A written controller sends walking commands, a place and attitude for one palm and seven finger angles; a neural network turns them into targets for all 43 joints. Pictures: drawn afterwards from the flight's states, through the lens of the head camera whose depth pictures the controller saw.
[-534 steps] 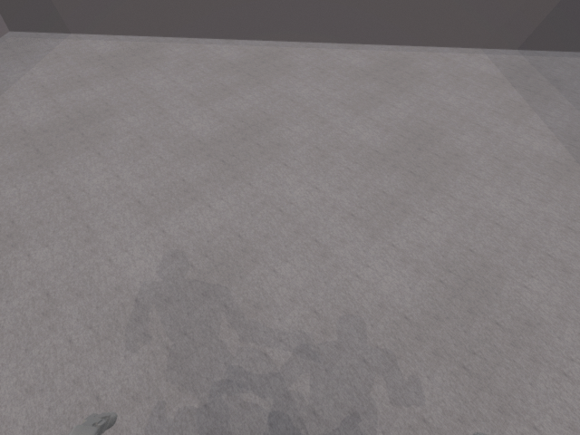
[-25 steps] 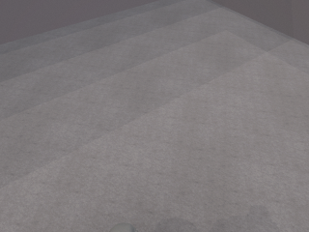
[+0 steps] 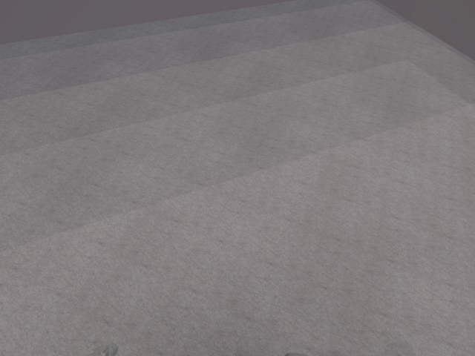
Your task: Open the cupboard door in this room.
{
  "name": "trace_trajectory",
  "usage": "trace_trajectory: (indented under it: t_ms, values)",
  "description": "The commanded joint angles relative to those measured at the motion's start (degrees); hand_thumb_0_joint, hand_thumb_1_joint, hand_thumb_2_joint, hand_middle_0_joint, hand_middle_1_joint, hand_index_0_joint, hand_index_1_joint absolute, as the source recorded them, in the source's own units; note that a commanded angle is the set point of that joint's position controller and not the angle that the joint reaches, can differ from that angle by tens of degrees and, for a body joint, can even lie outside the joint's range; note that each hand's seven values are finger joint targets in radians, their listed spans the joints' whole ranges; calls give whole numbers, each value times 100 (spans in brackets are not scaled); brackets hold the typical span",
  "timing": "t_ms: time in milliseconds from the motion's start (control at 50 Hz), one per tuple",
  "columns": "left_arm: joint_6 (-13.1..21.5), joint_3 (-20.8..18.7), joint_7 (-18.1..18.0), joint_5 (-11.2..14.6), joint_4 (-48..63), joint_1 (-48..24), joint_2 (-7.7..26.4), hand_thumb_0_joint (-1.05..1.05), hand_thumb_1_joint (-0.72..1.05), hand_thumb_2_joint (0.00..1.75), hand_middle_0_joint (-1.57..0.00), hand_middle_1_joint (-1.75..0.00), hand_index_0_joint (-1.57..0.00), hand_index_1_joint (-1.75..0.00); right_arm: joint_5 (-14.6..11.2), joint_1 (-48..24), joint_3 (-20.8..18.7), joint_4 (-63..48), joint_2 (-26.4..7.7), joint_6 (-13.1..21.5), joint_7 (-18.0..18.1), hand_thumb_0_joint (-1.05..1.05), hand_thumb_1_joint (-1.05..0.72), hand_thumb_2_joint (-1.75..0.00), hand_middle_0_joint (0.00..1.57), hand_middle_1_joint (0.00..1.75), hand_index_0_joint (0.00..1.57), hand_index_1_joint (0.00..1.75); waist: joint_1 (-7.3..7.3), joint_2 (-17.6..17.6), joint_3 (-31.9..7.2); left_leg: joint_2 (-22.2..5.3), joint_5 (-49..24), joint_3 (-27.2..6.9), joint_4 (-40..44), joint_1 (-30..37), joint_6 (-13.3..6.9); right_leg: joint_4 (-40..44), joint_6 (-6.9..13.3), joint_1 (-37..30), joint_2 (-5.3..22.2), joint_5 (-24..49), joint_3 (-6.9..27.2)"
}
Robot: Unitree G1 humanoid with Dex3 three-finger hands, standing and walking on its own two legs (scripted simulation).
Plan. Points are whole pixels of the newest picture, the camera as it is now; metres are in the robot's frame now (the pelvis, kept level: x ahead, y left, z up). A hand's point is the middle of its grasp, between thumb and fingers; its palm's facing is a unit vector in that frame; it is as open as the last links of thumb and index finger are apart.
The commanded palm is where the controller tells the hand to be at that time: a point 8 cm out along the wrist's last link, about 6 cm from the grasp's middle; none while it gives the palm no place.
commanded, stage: turn or walk to find it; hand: left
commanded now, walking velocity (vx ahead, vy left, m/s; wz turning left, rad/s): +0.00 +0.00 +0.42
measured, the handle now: out of the picture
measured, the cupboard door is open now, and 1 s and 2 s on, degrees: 0 0 0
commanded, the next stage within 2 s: none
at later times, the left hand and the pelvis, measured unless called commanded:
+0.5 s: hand out of the picture -0.03 +0.17 -0.17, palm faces +0.27 -0.93 -0.24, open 7.3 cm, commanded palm none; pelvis -0.02 -0.03 -0.01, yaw +15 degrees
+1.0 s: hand out of the picture -0.04 +0.21 -0.16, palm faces +0.42 -0.87 -0.26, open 7.4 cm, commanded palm none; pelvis -0.06 -0.03 +0.00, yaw +25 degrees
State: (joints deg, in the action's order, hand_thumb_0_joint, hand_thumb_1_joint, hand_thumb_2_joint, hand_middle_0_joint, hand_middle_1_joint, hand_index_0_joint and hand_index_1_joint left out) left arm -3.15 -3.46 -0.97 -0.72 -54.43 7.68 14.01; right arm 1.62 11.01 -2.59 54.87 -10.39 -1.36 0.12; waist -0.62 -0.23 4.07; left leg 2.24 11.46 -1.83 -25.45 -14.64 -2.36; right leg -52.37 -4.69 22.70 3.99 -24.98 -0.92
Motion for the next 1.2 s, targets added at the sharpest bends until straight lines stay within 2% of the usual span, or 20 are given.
trace_trajectory:
  t_ms: [0, 60, 80, 100, 120, 200, 240, 440, 520, 540, 560, 580, 700, 900, 1000, 1020, 1040, 1060, 1080, 1180]
  values:
    - [167, -29, -38, 33, 459, 110, 272, 0, 90, 90, -20, -30, -20, -30, 7, 173, -343, -308, -1246, 25, 57, 0, -90, -90, 20, 30, 20, 30, -84, 907, -654, -1461, -1981, -1700, 456, 461, -755, 1106, 70, -280, -159, 2, -68]
    - [252, -72, -66, 45, 344, 646, 369, 0, 90, 90, -20, -30, -20, -30, -46, 11, -358, -374, -1179, 8, 31, 0, -90, -90, 20, 30, 20, 30, 205, 635, -850, -1085, -1395, -1605, -7, -268, -410, 2751, 122, -1556, -161, 1251, -157]
    - [311, -118, -89, -5, 326, 819, 627, 0, 90, 90, -20, -30, -20, -30, -94, 37, -342, -401, -976, 13, 2, 0, -90, -90, 20, 30, 20, 30, 263, 50, -931, -710, -565, -1253, -467, -841, -96, 3317, 239, -2194, 360, 1461, 282]
    - [364, -217, -132, -89, 346, 898, 1127, 0, 90, 90, -20, -30, -20, -30, -127, 84, -278, -501, -594, 15, -28, 0, -90, -90, 20, 30, 20, 30, 305, -1468, -874, 80, 1193, -337, -1634, -1803, 312, 3634, 745, -2596, 1733, 1718, 1682]
    - [336, -206, -131, -64, 450, 823, 1240, 0, 90, 90, -20, -30, -20, -30, -75, -140, -337, -589, -790, -41, -12, 0, -90, -90, 20, 30, 20, 30, 374, -1433, -627, 100, 2195, -224, -2831, -1774, 363, 3757, 1312, -1687, 2423, 1967, 2092]
    - [358, -79, -120, -10, 636, -48, 599, 0, 90, 90, -20, -30, -20, -30, -26, 269, -375, -175, -789, -195, -93, 0, -90, -90, 20, 30, 20, 30, -148, -748, -100, -253, 1127, -251, -4422, -1766, 467, 3556, 1045, -1033, 1409, 2123, 558]
    - [408, -48, -99, -16, 585, 171, 532, 0, 90, 90, -20, -30, -20, -30, -31, 357, -335, -110, -720, -200, -104, 0, -90, -90, 20, 30, 20, 30, -97, -840, -208, -254, 850, -113, -4485, -1813, 575, 3438, 961, -1344, 1233, 2678, 136]
    - [351, -205, -102, -122, 209, 996, 966, 0, 90, 90, -20, -30, -20, -30, -110, -486, -141, -332, -570, -94, -70, 0, -90, -90, 20, 30, 20, 30, 381, -1098, -461, -391, 1599, 511, -1958, -1007, 590, 2797, 1308, -2018, 1676, 4220, -84]
    - [286, -209, -73, -35, 165, 738, 981, 0, 90, 90, -20, -30, -20, -30, -104, 93, -160, -192, -747, -1, -66, 0, -90, -90, 20, 30, 20, 30, 2, -833, -725, -352, -82, 692, -34, 427, 456, 1981, 744, -1415, 1427, 3464, -610]
    - [244, -178, -55, 6, 252, 785, 785, 0, 90, 90, -20, -30, -20, -30, -76, 295, -242, -179, -1129, 62, -62, 0, -90, -90, 20, 30, 20, 30, -108, 124, -954, -978, -1183, -114, 303, 1267, 201, 1159, 415, -601, 1067, 2342, -890]
    - [220, -68, -32, 35, 443, 717, 386, 0, 90, 90, -20, -30, -20, -30, -44, 562, -365, -165, -1671, 91, -33, 0, -90, -90, 20, 30, 20, 30, -238, 1745, -922, -2353, -3323, -1846, 437, 1806, -503, 53, 28, 760, 343, -785, -983]
    - [157, -30, -69, -11, 519, 408, 412, 0, 90, 90, -20, -30, -20, -30, -55, 786, -394, -67, -1805, 31, -1, 0, -90, -90, 20, 30, 20, 30, -372, 1427, -943, -2649, -3544, -1749, 439, 1389, -937, -666, 99, 608, 281, -1379, -441]
    - [137, -91, 26, -14, 200, 472, 462, 0, 90, 90, -20, -30, -20, -30, -58, -113, -213, -319, -1240, 103, 103, 0, -90, -90, 20, 30, 20, 30, 31, 817, -539, -1607, -2536, -813, 583, 883, -633, -1132, 34, 684, 252, 97, -75]
    - [136, -51, -23, 7, 497, 59, 313, 0, 90, 90, -20, -30, -20, -30, -7, 142, -324, -349, -1275, 35, 47, 0, -90, -90, 20, 30, 20, 30, -129, 870, -511, -1556, -1600, -1545, 644, 578, -781, 430, 26, 158, -12, -115, -58]
    - [238, -77, -49, 47, 370, 674, 359, 0, 90, 90, -20, -30, -20, -30, -38, -46, -360, -426, -1216, -7, 19, 0, -90, -90, 20, 30, 20, 30, 187, 793, -698, -1183, -1303, -1585, 139, -264, -479, 2447, 129, -1354, -194, 986, -200]
    - [292, -115, -73, 20, 342, 891, 534, 0, 90, 90, -20, -30, -20, -30, -73, -54, -349, -455, -1043, -9, -1, 0, -90, -90, 20, 30, 20, 30, 284, 378, -814, -876, -638, -1365, -252, -768, -209, 3189, 190, -2037, 132, 1329, 53]
    - [352, -214, -114, -79, 347, 997, 1006, 0, 90, 90, -20, -30, -20, -30, -119, 31, -295, -536, -665, -7, -32, 0, -90, -90, 20, 30, 20, 30, 329, -1080, -836, -140, 844, -546, -1327, -1739, 222, 3687, 588, -2575, 1418, 1163, 1332]
    - [334, -236, -116, -76, 460, 888, 1275, 0, 90, 90, -20, -30, -20, -30, -82, -138, -310, -667, -708, -34, -14, 0, -90, -90, 20, 30, 20, 30, 387, -1659, -570, 167, 2150, -167, -2607, -1971, 391, 3862, 1207, -1872, 2390, 1615, 2126]
    - [319, -215, -129, -41, 546, 619, 1077, 0, 90, 90, -20, -30, -20, -30, -32, -113, -375, -552, -914, -117, -29, 0, -90, -90, 20, 30, 20, 30, 277, -1039, -437, -58, 1927, -452, -3517, -1742, 353, 3963, 1375, -1169, 2283, 1059, 1758]
    - [372, -78, -98, -22, 663, 37, 552, 0, 90, 90, -20, -30, -20, -30, -13, 457, -360, -123, -714, -242, -117, 0, -90, -90, 20, 30, 20, 30, -121, -810, 17, -262, 787, -128, -4585, -1695, 527, 3776, 942, -793, 1279, 1240, 251]
